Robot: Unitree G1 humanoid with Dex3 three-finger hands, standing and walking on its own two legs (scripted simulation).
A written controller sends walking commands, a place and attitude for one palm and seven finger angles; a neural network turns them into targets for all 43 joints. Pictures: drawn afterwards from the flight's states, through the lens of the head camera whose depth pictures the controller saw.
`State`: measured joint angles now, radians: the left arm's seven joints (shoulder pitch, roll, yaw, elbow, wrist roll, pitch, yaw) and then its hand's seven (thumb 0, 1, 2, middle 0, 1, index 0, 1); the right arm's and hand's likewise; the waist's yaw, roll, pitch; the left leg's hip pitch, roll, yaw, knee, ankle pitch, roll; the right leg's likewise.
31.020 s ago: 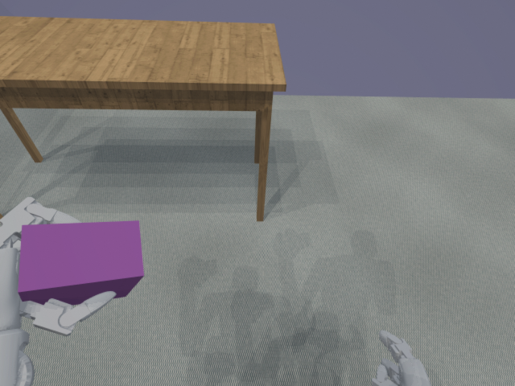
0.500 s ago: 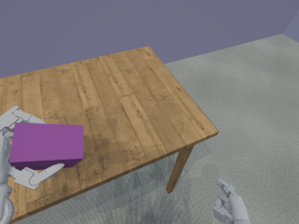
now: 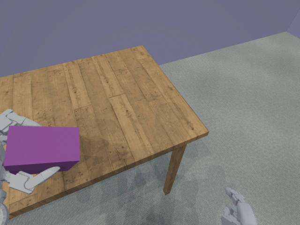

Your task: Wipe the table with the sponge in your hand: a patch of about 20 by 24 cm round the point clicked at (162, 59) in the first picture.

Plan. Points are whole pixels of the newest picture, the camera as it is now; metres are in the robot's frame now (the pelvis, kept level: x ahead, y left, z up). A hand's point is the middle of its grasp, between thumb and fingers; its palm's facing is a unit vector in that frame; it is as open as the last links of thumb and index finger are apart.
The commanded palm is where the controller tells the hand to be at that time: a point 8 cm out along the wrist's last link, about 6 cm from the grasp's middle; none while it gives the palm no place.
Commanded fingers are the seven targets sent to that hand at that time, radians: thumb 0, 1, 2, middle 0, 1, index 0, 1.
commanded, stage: come to a stop and stand still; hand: left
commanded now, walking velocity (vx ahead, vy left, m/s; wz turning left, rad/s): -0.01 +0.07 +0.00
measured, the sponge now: (53, 151) +0.23 +0.21 +0.14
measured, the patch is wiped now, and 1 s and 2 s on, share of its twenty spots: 0.00 0.00 0.00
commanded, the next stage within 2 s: look again from close up in 1.10 s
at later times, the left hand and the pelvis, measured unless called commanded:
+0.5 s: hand out of the picture +0.14 +0.30 +0.13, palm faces +0.36 -0.86 -0.36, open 10.4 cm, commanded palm +0.10 +0.33 +0.18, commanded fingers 0.00 0.10 1.30 -1.20 -1.60 -1.20 -1.60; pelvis -0.06 +0.05 +0.00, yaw +0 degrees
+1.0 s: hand out of the picture +0.13 +0.37 +0.15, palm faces +0.39 -0.83 -0.40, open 10.4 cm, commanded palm +0.07 +0.40 +0.18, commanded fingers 0.00 0.10 1.30 -1.20 -1.60 -1.20 -1.60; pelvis -0.08 +0.12 +0.01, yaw +1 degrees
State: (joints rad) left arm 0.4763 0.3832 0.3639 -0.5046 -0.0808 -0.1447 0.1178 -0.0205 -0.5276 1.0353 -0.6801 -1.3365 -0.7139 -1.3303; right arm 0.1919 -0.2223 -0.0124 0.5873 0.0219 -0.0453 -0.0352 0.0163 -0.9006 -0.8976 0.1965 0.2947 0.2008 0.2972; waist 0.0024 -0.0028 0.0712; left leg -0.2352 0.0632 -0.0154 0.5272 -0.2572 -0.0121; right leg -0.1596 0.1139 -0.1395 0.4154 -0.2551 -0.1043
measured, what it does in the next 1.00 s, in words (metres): steps to the left: left foot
